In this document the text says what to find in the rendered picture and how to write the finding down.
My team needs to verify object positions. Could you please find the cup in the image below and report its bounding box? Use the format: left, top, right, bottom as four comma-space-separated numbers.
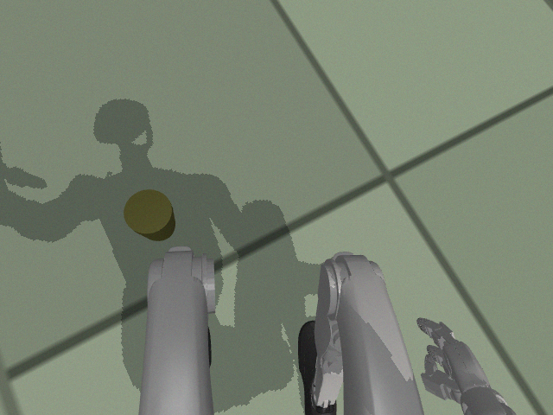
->
124, 189, 175, 241

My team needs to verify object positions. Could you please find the right robot arm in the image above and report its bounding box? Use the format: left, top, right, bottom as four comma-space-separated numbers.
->
461, 387, 517, 415

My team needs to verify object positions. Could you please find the right robot foot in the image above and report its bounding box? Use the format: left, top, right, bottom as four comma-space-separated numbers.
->
298, 321, 336, 415

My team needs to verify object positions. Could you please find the right robot hand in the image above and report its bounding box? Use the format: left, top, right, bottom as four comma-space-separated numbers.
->
416, 318, 492, 404

